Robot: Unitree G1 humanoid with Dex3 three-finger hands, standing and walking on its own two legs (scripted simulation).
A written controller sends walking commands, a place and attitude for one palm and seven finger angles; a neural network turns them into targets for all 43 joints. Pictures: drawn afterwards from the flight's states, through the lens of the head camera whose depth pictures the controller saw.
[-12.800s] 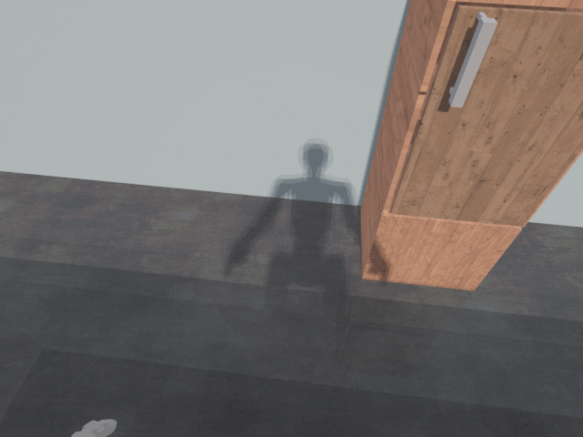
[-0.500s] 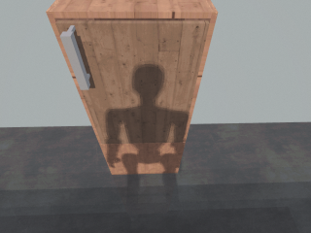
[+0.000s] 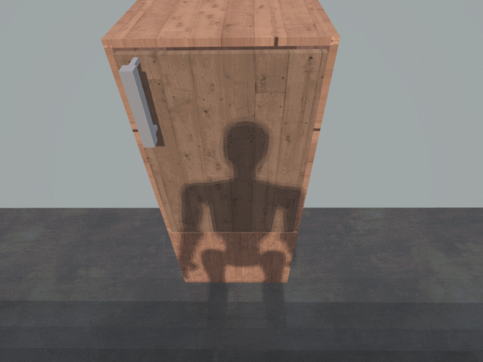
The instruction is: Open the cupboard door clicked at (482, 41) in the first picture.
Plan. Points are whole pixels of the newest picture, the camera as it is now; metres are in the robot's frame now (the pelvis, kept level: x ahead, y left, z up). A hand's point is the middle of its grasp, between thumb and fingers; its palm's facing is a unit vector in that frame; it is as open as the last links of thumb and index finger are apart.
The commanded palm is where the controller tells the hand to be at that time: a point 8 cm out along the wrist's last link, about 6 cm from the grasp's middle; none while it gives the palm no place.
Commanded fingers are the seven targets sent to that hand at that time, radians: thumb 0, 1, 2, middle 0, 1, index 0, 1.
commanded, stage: come to a stop and stand still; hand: left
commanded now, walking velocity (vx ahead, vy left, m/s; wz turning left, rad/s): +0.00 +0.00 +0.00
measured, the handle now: (143, 104) +0.55 +0.24 +0.16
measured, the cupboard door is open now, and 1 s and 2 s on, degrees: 0 0 0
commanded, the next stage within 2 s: look again from close up in 0.50 s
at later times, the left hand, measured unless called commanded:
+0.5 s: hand out of the picture +0.04 +0.16 -0.17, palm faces +0.04 -0.98 -0.21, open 7.3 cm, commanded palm none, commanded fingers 0.00 0.90 0.90 -0.20 -0.30 -0.20 -0.30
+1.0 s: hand out of the picture +0.02 +0.15 -0.17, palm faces +0.06 -0.98 -0.18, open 7.3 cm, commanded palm none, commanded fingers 0.00 0.90 0.90 -0.20 -0.30 -0.20 -0.30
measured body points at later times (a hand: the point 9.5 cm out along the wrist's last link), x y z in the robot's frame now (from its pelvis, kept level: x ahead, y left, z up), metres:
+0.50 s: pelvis +0.02 -0.02 +0.01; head +0.03 -0.02 +0.46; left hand +0.04 +0.21 -0.15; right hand -0.01 -0.22 -0.16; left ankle +0.00 +0.11 -0.73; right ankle +0.07 -0.12 -0.73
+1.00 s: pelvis +0.03 -0.02 +0.01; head +0.03 -0.02 +0.46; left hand +0.02 +0.20 -0.15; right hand +0.02 -0.23 -0.15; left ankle +0.00 +0.11 -0.73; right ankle +0.07 -0.12 -0.73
